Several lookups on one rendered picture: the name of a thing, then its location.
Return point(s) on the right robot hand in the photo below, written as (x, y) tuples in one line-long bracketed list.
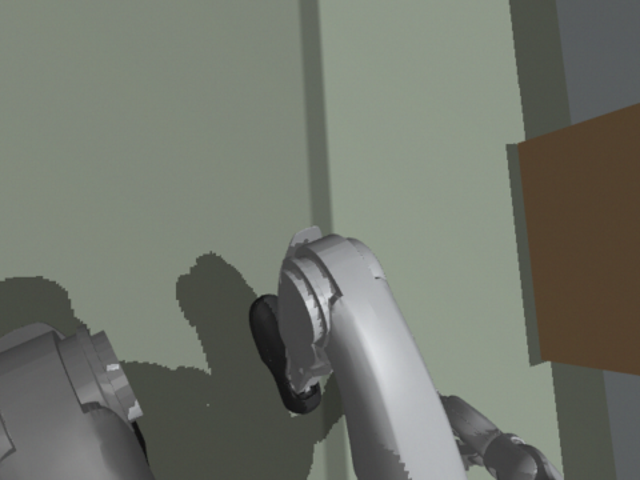
[(471, 427)]

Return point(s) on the right robot arm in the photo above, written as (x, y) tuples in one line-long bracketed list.
[(508, 457)]

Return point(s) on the right robot foot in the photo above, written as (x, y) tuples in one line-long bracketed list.
[(263, 320)]

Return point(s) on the left robot foot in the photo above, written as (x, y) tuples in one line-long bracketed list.
[(140, 438)]

